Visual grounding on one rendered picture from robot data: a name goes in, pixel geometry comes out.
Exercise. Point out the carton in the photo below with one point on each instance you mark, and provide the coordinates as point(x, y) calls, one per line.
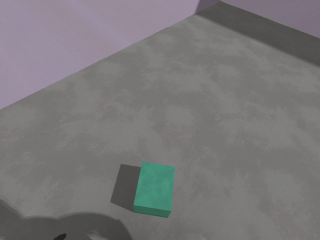
point(154, 193)

